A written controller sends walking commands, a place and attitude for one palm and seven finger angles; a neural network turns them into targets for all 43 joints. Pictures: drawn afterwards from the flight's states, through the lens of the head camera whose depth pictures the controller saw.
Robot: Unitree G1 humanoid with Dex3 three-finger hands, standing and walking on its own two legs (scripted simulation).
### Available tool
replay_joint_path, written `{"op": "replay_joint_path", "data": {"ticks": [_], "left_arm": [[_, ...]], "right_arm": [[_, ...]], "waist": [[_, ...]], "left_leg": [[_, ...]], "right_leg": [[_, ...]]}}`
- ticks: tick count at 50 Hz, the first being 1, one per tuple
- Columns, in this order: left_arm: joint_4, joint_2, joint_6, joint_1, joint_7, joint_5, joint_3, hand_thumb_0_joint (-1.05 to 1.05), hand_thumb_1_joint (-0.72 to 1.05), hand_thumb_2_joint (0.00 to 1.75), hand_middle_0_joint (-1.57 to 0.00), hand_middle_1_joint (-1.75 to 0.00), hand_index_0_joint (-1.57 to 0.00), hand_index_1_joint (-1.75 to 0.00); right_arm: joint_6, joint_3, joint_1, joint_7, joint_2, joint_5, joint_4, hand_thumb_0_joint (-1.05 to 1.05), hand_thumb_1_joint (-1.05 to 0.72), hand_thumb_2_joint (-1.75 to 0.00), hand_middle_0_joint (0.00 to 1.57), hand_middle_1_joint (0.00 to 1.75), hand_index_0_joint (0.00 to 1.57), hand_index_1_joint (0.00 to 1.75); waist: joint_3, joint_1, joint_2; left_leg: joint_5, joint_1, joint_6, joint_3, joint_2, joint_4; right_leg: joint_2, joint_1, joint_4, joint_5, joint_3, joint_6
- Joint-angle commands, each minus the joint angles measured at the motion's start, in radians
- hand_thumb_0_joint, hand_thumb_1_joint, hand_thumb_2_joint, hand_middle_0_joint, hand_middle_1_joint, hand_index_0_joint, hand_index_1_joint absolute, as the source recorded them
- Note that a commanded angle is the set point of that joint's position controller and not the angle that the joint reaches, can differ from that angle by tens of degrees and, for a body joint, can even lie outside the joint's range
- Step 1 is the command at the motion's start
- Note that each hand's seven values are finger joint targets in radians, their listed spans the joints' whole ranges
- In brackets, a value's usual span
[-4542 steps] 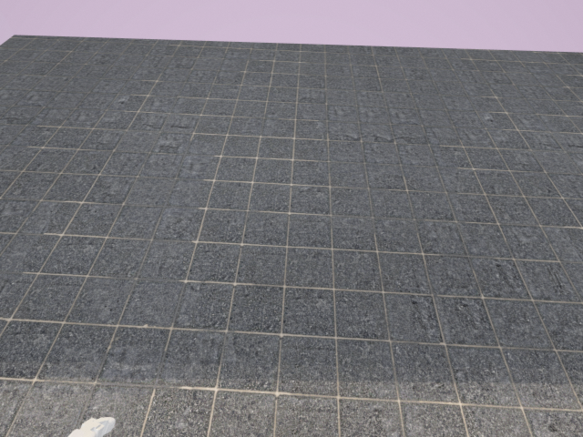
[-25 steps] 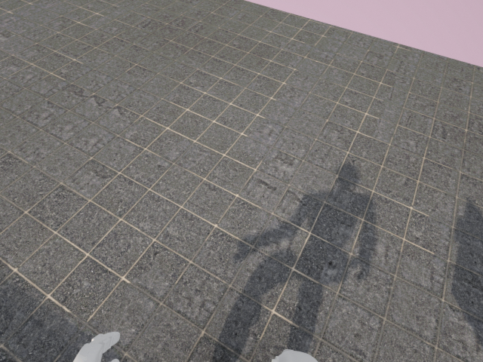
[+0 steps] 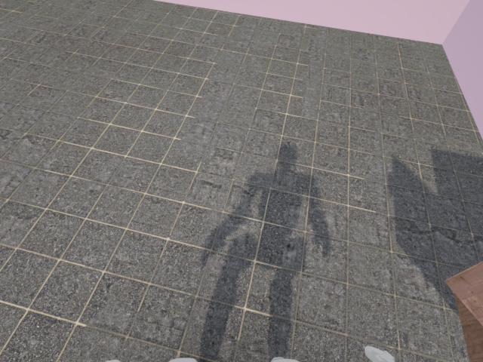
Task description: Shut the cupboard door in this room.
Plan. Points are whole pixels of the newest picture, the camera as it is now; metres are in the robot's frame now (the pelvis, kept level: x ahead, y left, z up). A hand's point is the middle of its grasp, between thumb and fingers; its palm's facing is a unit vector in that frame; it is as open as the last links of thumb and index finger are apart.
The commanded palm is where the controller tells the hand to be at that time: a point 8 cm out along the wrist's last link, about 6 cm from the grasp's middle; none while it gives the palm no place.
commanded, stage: turn to face it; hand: left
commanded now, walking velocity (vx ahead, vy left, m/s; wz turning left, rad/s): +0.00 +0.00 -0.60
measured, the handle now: out of the picture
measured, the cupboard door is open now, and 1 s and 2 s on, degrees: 37 37 37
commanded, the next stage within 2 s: take the last steps up to it in 1.60 s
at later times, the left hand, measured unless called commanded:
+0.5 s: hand (164, 345) +0.16 +0.15 -0.15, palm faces -0.27 -0.93 -0.26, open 7.4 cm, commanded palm none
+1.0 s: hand (214, 304) +0.24 +0.07 -0.14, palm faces -0.54 -0.79 -0.29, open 7.4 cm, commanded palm none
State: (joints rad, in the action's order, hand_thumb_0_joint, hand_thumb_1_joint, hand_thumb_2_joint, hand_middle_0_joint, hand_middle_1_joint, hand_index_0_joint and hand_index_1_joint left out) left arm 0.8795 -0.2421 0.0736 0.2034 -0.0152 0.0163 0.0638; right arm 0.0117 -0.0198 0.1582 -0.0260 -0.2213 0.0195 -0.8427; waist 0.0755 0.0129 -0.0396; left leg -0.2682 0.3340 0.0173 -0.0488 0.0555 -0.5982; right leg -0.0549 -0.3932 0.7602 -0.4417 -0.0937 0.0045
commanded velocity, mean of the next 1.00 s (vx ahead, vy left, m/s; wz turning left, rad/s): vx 0.00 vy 0.00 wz -0.60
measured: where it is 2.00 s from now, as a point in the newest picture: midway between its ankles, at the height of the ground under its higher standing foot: outside the picture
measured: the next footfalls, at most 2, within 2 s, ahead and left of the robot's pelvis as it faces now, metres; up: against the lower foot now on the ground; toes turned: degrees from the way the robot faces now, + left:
right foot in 0.26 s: +0.03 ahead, -0.14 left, +0.00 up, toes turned -14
left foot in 0.60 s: +0.12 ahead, +0.09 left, +0.00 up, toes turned -18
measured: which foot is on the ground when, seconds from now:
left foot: down 0.00-0.26, up 0.28-0.58, down 0.60-0.90, up 0.92-1.00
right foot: up 0.00-0.24, down 0.26-0.60, up 0.62-0.90, down 0.92-1.00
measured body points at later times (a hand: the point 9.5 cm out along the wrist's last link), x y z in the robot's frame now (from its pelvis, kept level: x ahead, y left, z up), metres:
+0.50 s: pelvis +0.01 -0.03 +0.01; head +0.06 -0.04 +0.46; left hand +0.17 +0.20 -0.13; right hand +0.02 -0.31 -0.13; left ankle +0.05 +0.10 -0.68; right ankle -0.01 -0.13 -0.73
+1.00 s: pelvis +0.03 -0.05 +0.00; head +0.06 -0.10 +0.44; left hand +0.27 +0.11 -0.12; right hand -0.08 -0.30 -0.15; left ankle +0.07 +0.09 -0.68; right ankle -0.04 -0.13 -0.73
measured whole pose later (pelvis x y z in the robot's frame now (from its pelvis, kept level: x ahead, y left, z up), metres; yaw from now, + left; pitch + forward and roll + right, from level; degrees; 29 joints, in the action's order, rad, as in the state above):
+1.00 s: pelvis +0.03 -0.05 +0.00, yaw -35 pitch +1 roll +0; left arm 0.86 -0.23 0.04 0.14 -0.02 0.02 0.06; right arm 0.07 -0.05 0.20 -0.03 -0.28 0.02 -0.91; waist 0.10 -0.01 0.06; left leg -0.52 0.42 0.07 -0.06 0.12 -1.01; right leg -0.02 -0.30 0.62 -0.34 0.04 -0.03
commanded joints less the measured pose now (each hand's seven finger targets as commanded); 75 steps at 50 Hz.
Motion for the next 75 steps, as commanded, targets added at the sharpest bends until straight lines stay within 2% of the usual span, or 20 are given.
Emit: {"op": "replay_joint_path", "data": {"ticks": [1,8,11,13,16,27,28,30,33,37,43,44,45,46,51,61,63,64,68,75], "left_arm": [[-0.105,-0.114,-0.024,-0.05,-0.021,0.006,0.05,0.0,0.9,0.9,-0.2,-0.3,-0.2,-0.3],[-0.104,-0.061,-0.024,-0.065,-0.032,0.003,0.028,0.0,0.9,0.9,-0.2,-0.3,-0.2,-0.3],[-0.074,-0.099,-0.033,0.031,-0.028,0.004,0.041,0.0,0.9,0.9,-0.2,-0.3,-0.2,-0.3],[-0.048,-0.277,-0.054,0.119,-0.002,0.013,0.072,0.0,0.9,0.9,-0.2,-0.3,-0.2,-0.3],[-0.067,-0.212,-0.045,0.017,0.023,0.006,0.06,0.0,0.9,0.9,-0.2,-0.3,-0.2,-0.3],[-0.077,-0.197,-0.037,-0.063,0.019,0.005,0.051,0.0,0.9,0.9,-0.2,-0.3,-0.2,-0.3],[-0.084,-0.169,-0.033,-0.069,0.016,0.0,0.045,0.0,0.9,0.9,-0.2,-0.3,-0.2,-0.3],[-0.123,-0.097,-0.031,-0.042,0.0,-0.007,0.029,0.0,0.9,0.9,-0.2,-0.3,-0.2,-0.3],[-0.1,-0.124,-0.025,-0.061,-0.02,0.008,0.048,0.0,0.9,0.9,-0.2,-0.3,-0.2,-0.3],[-0.102,-0.068,-0.016,-0.091,-0.029,0.001,0.032,0.0,0.9,0.9,-0.2,-0.3,-0.2,-0.3],[-0.086,-0.083,-0.031,-0.029,-0.028,0.003,0.033,0.0,0.9,0.9,-0.2,-0.3,-0.2,-0.3],[-0.066,-0.127,-0.038,0.037,-0.023,0.005,0.044,0.0,0.9,0.9,-0.2,-0.3,-0.2,-0.3],[-0.049,-0.248,-0.053,0.091,-0.009,0.016,0.065,0.0,0.9,0.9,-0.2,-0.3,-0.2,-0.3],[-0.035,-0.287,-0.052,0.132,0.004,0.0,0.066,0.0,0.9,0.9,-0.2,-0.3,-0.2,-0.3],[-0.074,-0.184,-0.052,-0.032,0.026,0.004,0.046,0.0,0.9,0.9,-0.2,-0.3,-0.2,-0.3],[-0.067,-0.186,-0.039,-0.066,0.02,0.0,0.048,0.0,0.9,0.9,-0.2,-0.3,-0.2,-0.3],[-0.085,-0.091,-0.034,-0.007,0.008,-0.012,0.027,0.0,0.9,0.9,-0.2,-0.3,-0.2,-0.3],[-0.105,-0.104,-0.04,-0.008,0.003,-0.002,0.028,0.0,0.9,0.9,-0.2,-0.3,-0.2,-0.3],[-0.068,-0.089,-0.026,-0.041,-0.013,0.001,0.035,0.0,0.9,0.9,-0.2,-0.3,-0.2,-0.3],[-0.062,-0.049,-0.025,-0.057,-0.016,0.001,0.015,0.0,0.9,0.9,-0.2,-0.3,-0.2,-0.3]], "right_arm": [[-0.017,-0.056,0.044,-0.016,-0.225,0.017,0.066,0.0,-0.9,-0.9,0.2,0.3,0.2,0.3],[-0.004,-0.072,0.085,-0.009,-0.227,0.014,0.022,0.0,-0.9,-0.9,0.2,0.3,0.2,0.3],[0.004,-0.08,0.036,-0.001,-0.233,0.005,0.031,0.0,-0.9,-0.9,0.2,0.3,0.2,0.3],[0.01,-0.052,-0.021,0.011,-0.108,-0.007,0.1,0.0,-0.9,-0.9,0.2,0.3,0.2,0.3],[0.022,-0.053,-0.052,-0.007,-0.15,-0.006,0.075,0.0,-0.9,-0.9,0.2,0.3,0.2,0.3],[0.005,-0.042,0.087,-0.003,-0.104,-0.015,0.026,0.0,-0.9,-0.9,0.2,0.3,0.2,0.3],[-0.002,-0.047,0.118,-0.005,-0.13,-0.012,0.018,0.0,-0.9,-0.9,0.2,0.3,0.2,0.3],[-0.012,-0.069,0.159,-0.015,-0.283,0.01,0.037,0.0,-0.9,-0.9,0.2,0.3,0.2,0.3],[-0.019,-0.052,0.058,-0.016,-0.224,0.016,0.061,0.0,-0.9,-0.9,0.2,0.3,0.2,0.3],[-0.016,-0.055,0.097,-0.018,-0.206,0.018,0.03,0.0,-0.9,-0.9,0.2,0.3,0.2,0.3],[0.001,-0.077,0.075,0.0,-0.236,0.008,0.019,0.0,-0.9,-0.9,0.2,0.3,0.2,0.3],[0.001,-0.077,0.058,0.003,-0.219,0.002,0.026,0.0,-0.9,-0.9,0.2,0.3,0.2,0.3],[0.004,-0.059,0.035,0.008,-0.137,-0.008,0.067,0.0,-0.9,-0.9,0.2,0.3,0.2,0.3],[0.015,-0.047,-0.022,0.002,-0.139,-0.007,0.096,0.0,-0.9,-0.9,0.2,0.3,0.2,0.3],[0.016,-0.042,0.004,0.0,-0.127,-0.005,0.036,0.0,-0.9,-0.9,0.2,0.3,0.2,0.3],[-0.002,-0.042,0.096,-0.005,-0.118,-0.015,0.019,0.0,-0.9,-0.9,0.2,0.3,0.2,0.3],[-0.014,-0.067,0.139,-0.008,-0.267,0.004,0.024,0.0,-0.9,-0.9,0.2,0.3,0.2,0.3],[-0.008,-0.064,0.151,-0.011,-0.287,0.012,0.043,0.0,-0.9,-0.9,0.2,0.3,0.2,0.3],[-0.018,-0.041,0.067,-0.021,-0.197,0.017,0.044,0.0,-0.9,-0.9,0.2,0.3,0.2,0.3],[-0.002,-0.061,0.107,-0.008,-0.217,0.016,-0.014,0.0,-0.9,-0.9,0.2,0.3,0.2,0.3]], "waist": [[-0.085,-0.019,0.275],[-0.122,-0.047,0.273],[-0.132,0.017,0.197],[-0.124,0.073,-0.275],[-0.087,0.034,-0.22],[-0.137,-0.041,-0.088],[-0.141,-0.052,-0.031],[-0.145,-0.06,0.343],[-0.09,-0.019,0.258],[-0.133,-0.039,0.245],[-0.122,-0.01,0.23],[-0.152,0.029,0.143],[-0.161,0.058,-0.21],[-0.149,0.088,-0.229],[-0.147,-0.004,-0.117],[-0.157,-0.051,-0.074],[-0.186,-0.049,0.332],[-0.16,-0.057,0.291],[-0.118,-0.017,0.227],[-0.128,-0.037,0.27]], "left_leg": [[0.249,-0.129,-0.183,0.257,0.344,0.292],[0.465,-0.22,-0.129,-0.001,0.29,0.152],[0.28,-0.086,-0.052,-0.061,0.257,0.011],[-0.364,0.277,0.06,-0.12,0.023,-0.411],[-0.244,0.32,0.053,0.072,0.06,-0.583],[-0.005,-0.073,0.051,0.009,-0.027,0.058],[0.035,-0.175,0.032,0.054,0.018,0.185],[0.141,-0.248,-0.156,0.421,0.415,0.341],[0.253,-0.128,-0.176,0.267,0.346,0.296],[0.519,-0.244,-0.143,0.049,0.28,0.198],[0.346,-0.12,-0.069,-0.052,0.268,0.061],[0.23,-0.028,-0.02,-0.08,0.228,-0.06],[-0.193,0.217,0.052,-0.168,0.078,-0.29],[-0.386,0.277,0.06,-0.043,0.034,-0.464],[-0.173,0.243,0.074,0.033,0.051,-0.483],[0.065,-0.125,0.05,0.01,-0.02,0.124],[0.26,-0.294,-0.104,0.364,0.34,0.282],[0.287,-0.211,-0.194,0.411,0.433,0.29],[0.57,-0.219,-0.165,0.15,0.285,0.22],[0.467,-0.185,-0.139,0.041,0.266,0.171]], "right_leg": [[0.07,-0.171,0.405,-0.098,0.059,0.036],[0.043,0.002,0.017,-0.008,0.197,0.025],[0.045,0.234,-0.266,0.228,0.193,-0.003],[0.419,0.398,-0.438,0.659,-0.32,-0.168],[0.361,0.271,-0.441,0.472,-0.279,-0.224],[0.227,0.113,-0.31,0.489,-0.238,-0.135],[0.166,0.025,-0.257,0.37,-0.2,-0.086],[-0.012,-0.178,0.155,-0.172,0.056,0.01],[0.07,-0.173,0.405,-0.094,0.056,0.03],[0.071,-0.105,0.208,-0.05,0.131,0.041],[0.032,0.177,-0.206,0.178,0.208,0.004],[0.087,0.318,-0.337,0.301,0.128,-0.024],[0.346,0.471,-0.427,0.569,-0.226,-0.12],[0.457,0.386,-0.426,0.727,-0.318,-0.215],[0.293,0.305,-0.357,0.72,-0.148,-0.201],[0.2,0.121,-0.266,0.549,-0.216,-0.112],[-0.011,-0.113,0.055,-0.039,0.003,-0.006],[0.008,-0.118,0.248,-0.201,0.045,0.007],[0.069,-0.156,0.379,-0.078,0.072,0.037],[0.041,0.065,-0.029,0.016,0.175,0.014]]}}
